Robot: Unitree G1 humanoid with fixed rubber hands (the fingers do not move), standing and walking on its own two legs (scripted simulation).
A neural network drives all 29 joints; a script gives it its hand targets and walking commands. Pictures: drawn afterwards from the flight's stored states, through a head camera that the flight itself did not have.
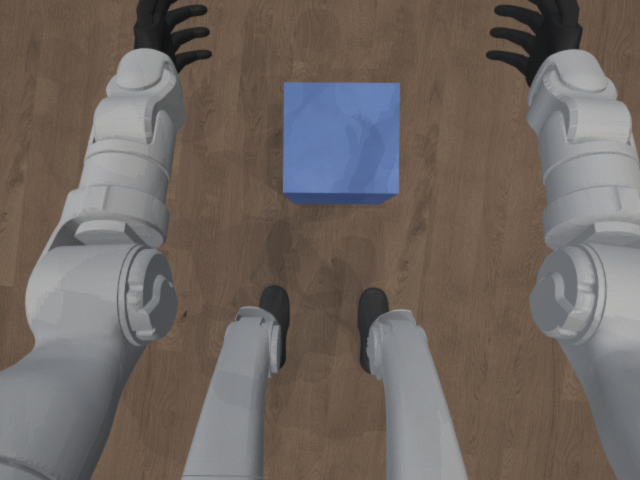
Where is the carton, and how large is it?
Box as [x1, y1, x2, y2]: [283, 82, 399, 204]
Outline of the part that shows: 284,82 283,192 294,203 378,204 398,193 399,83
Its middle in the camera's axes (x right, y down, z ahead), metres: +0.04 -0.18 +0.83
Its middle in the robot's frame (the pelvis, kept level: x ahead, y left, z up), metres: +0.54 -0.02 -0.52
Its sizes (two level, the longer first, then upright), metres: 0.210 0.200 0.250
